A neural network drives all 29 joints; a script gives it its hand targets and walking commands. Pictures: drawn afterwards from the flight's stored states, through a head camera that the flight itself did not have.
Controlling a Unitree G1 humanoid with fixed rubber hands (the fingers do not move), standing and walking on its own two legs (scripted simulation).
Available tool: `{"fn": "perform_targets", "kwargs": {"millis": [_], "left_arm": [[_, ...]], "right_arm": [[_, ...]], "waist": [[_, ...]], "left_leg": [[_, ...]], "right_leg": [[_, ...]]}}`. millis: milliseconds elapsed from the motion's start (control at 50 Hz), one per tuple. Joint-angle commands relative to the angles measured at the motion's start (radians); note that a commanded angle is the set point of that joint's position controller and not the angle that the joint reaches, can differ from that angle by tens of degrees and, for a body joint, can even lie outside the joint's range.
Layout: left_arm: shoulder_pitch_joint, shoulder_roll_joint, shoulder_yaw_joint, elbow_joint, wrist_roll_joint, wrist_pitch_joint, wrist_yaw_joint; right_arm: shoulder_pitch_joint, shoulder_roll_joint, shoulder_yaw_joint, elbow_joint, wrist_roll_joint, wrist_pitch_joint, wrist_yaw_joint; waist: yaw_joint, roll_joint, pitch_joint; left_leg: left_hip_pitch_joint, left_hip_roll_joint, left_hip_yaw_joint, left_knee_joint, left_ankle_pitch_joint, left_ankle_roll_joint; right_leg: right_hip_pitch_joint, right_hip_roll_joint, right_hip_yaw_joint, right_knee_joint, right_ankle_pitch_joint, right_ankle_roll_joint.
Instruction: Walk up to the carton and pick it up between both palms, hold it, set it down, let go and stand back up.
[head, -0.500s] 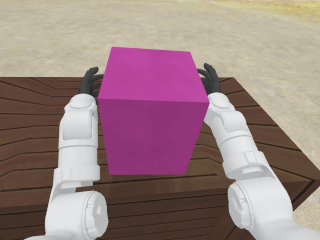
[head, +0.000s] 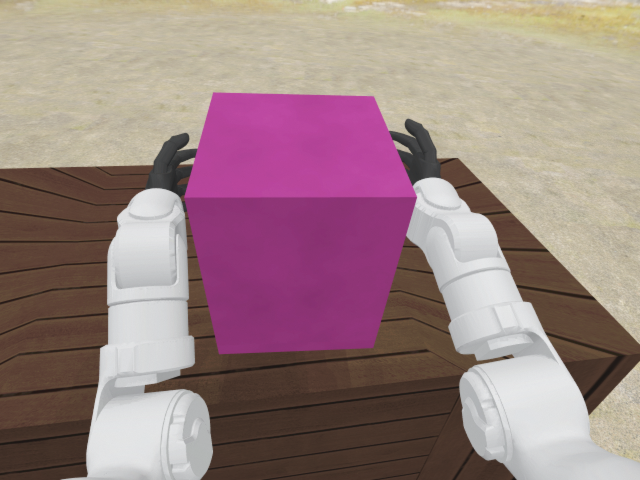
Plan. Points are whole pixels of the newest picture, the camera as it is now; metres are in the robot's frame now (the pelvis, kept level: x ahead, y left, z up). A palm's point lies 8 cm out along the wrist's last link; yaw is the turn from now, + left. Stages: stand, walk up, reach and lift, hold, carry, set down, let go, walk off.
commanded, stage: hold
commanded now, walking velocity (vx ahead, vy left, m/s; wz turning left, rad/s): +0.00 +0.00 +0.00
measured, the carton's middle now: (296, 225) +0.39 +0.00 +0.19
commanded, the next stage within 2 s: none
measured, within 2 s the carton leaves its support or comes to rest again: neither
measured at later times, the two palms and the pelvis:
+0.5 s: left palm (159, 195) +0.37 +0.15 +0.24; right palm (414, 171) +0.38 -0.14 +0.27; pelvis +0.01 +0.00 +0.00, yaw +1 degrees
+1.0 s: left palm (155, 188) +0.37 +0.16 +0.25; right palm (413, 162) +0.39 -0.14 +0.28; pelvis +0.01 -0.01 +0.00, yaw +0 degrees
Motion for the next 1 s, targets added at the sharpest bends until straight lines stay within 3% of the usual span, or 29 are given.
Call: {"fn": "perform_targets", "kwargs": {"millis": [0, 100, 180, 220, 360, 400, 420, 460, 500, 520, 540, 600, 640, 660, 740, 840, 880, 900, 940, 980], "left_arm": [[-0.759, -0.487, -0.418, -0.073, -0.158, -0.069, -0.111], [-0.797, -0.489, -0.404, -0.01, -0.166, -0.082, -0.115], [-0.793, -0.497, -0.406, 0.007, -0.176, -0.084, -0.125], [-0.786, -0.484, -0.391, 0.003, -0.171, -0.082, -0.132], [-0.753, -0.474, -0.437, -0.126, -0.183, -0.066, -0.143], [-0.743, -0.476, -0.456, -0.179, -0.187, -0.061, -0.136], [-0.744, -0.477, -0.467, -0.183, -0.187, -0.057, -0.133], [-0.729, -0.491, -0.49, -0.22, -0.197, -0.05, -0.124], [-0.72, -0.481, -0.481, -0.228, -0.193, -0.047, -0.118], [-0.719, -0.485, -0.482, -0.204, -0.187, -0.04, -0.117], [-0.74, -0.478, -0.473, -0.206, -0.189, -0.042, -0.118], [-0.76, -0.487, -0.469, -0.191, -0.182, -0.044, -0.111], [-0.782, -0.491, -0.458, -0.149, -0.179, -0.048, -0.11], [-0.796, -0.504, -0.47, -0.136, -0.19, -0.053, -0.107], [-0.797, -0.493, -0.418, -0.039, -0.176, -0.061, -0.108], [-0.795, -0.486, -0.389, -0.011, -0.172, -0.079, -0.119], [-0.841, -0.487, -0.404, -0.033, -0.18, -0.087, -0.121], [-0.814, -0.478, -0.39, -0.013, -0.169, -0.085, -0.124], [-0.798, -0.48, -0.394, 0.0, -0.168, -0.077, -0.134], [-0.785, -0.474, -0.398, -0.035, -0.176, -0.08, -0.142]], "right_arm": [[-0.73, 0.609, 0.274, -0.235, 0.074, -0.021, 0.127], [-0.753, 0.614, 0.237, -0.174, 0.06, -0.019, 0.128], [-0.746, 0.612, 0.228, -0.155, 0.066, -0.012, 0.116], [-0.74, 0.604, 0.231, -0.158, 0.077, -0.005, 0.106], [-0.682, 0.58, 0.287, -0.237, 0.149, 0.022, 0.073], [-0.695, 0.585, 0.314, -0.307, 0.168, 0.022, 0.07], [-0.663, 0.571, 0.309, -0.292, 0.168, 0.03, 0.07], [-0.672, 0.576, 0.318, -0.335, 0.178, 0.028, 0.073], [-0.675, 0.575, 0.325, -0.358, 0.172, 0.032, 0.078], [-0.662, 0.555, 0.304, -0.329, 0.158, 0.041, 0.079], [-0.673, 0.577, 0.316, -0.338, 0.16, 0.042, 0.082], [-0.677, 0.587, 0.29, -0.294, 0.132, 0.046, 0.103], [-0.707, 0.601, 0.284, -0.265, 0.115, 0.041, 0.117], [-0.715, 0.597, 0.27, -0.257, 0.107, 0.036, 0.123], [-0.755, 0.616, 0.256, -0.204, 0.087, 0.029, 0.13], [-0.754, 0.63, 0.25, -0.181, 0.087, 0.018, 0.118], [-0.755, 0.636, 0.251, -0.162, 0.087, 0.022, 0.114], [-0.732, 0.63, 0.248, -0.153, 0.09, 0.026, 0.11], [-0.712, 0.613, 0.238, -0.137, 0.091, 0.033, 0.1], [-0.714, 0.616, 0.255, -0.173, 0.109, 0.03, 0.093]], "waist": [[0.031, 0.026, -0.368], [0.025, 0.023, -0.342], [0.001, 0.041, -0.359], [0.006, 0.042, -0.36], [-0.023, 0.075, -0.391], [-0.015, 0.076, -0.428], [-0.029, 0.084, -0.419], [-0.024, 0.096, -0.434], [-0.009, 0.079, -0.424], [-0.026, 0.081, -0.389], [-0.008, 0.065, -0.399], [0.006, 0.062, -0.374], [0.015, 0.055, -0.354], [0.006, 0.06, -0.369], [0.029, 0.034, -0.351], [0.031, 0.029, -0.38], [0.016, 0.03, -0.371], [0.022, 0.03, -0.354], [-0.002, 0.037, -0.336], [0.001, 0.043, -0.371]], "left_leg": [[0.15, -0.044, 0.012, -0.03, 0.061, 0.011], [0.133, -0.05, 0.019, -0.033, 0.019, 0.017], [0.145, -0.057, 0.018, -0.016, 0.08, 0.006], [0.155, -0.058, 0.018, -0.006, 0.12, 0.004], [0.212, -0.06, -0.002, 0.046, 0.32, -0.03], [0.229, -0.06, -0.003, 0.063, 0.368, -0.038], [0.233, -0.056, -0.009, 0.056, 0.367, -0.045], [0.236, -0.053, -0.006, 0.054, 0.375, -0.05], [0.224, -0.051, -0.009, 0.049, 0.343, -0.047], [0.216, -0.048, -0.011, 0.037, 0.311, -0.042], [0.202, -0.049, -0.009, 0.03, 0.276, -0.034], [0.16, -0.042, -0.005, -0.003, 0.168, -0.029], [0.136, -0.038, -0.002, -0.021, 0.084, -0.016], [0.133, -0.039, 0.003, -0.029, 0.073, -0.018], [0.115, -0.044, 0.009, -0.038, 0.022, 0.003], [0.138, -0.052, 0.013, -0.022, 0.081, 0.005], [0.141, -0.052, 0.013, -0.011, 0.09, 0.003], [0.142, -0.057, 0.014, -0.013, 0.09, 0.003], [0.156, -0.056, 0.011, -0.008, 0.12, -0.002], [0.167, -0.06, 0.012, 0.007, 0.176, -0.008]], "right_leg": [[-0.079, 0.045, -0.003, -0.051, 0.051, 0.071], [-0.105, 0.041, 0.002, -0.057, 0.014, 0.075], [-0.081, 0.042, 0.008, -0.051, 0.07, 0.079], [-0.065, 0.039, 0.009, -0.046, 0.122, 0.083], [-0.015, 0.045, 0.009, -0.023, 0.323, 0.091], [0.003, 0.056, 0.003, -0.014, 0.369, 0.09], [-0.005, 0.058, 0.002, -0.015, 0.343, 0.087], [-0.007, 0.061, -0.002, -0.015, 0.345, 0.086], [-0.016, 0.065, -0.002, -0.018, 0.3, 0.079], [-0.029, 0.062, -0.003, -0.026, 0.271, 0.076], [-0.031, 0.056, -0.002, -0.028, 0.241, 0.081], [-0.06, 0.057, -0.003, -0.032, 0.132, 0.07], [-0.079, 0.052, 0.003, -0.042, 0.064, 0.068], [-0.078, 0.051, 0.0, -0.042, 0.05, 0.066], [-0.095, 0.046, 0.01, -0.053, 0.012, 0.071], [-0.083, 0.04, 0.015, -0.052, 0.078, 0.083], [-0.087, 0.041, 0.01, -0.045, 0.085, 0.083], [-0.081, 0.037, 0.017, -0.049, 0.097, 0.092], [-0.082, 0.039, 0.017, -0.051, 0.129, 0.094], [-0.049, 0.039, 0.017, -0.041, 0.2, 0.093]]}}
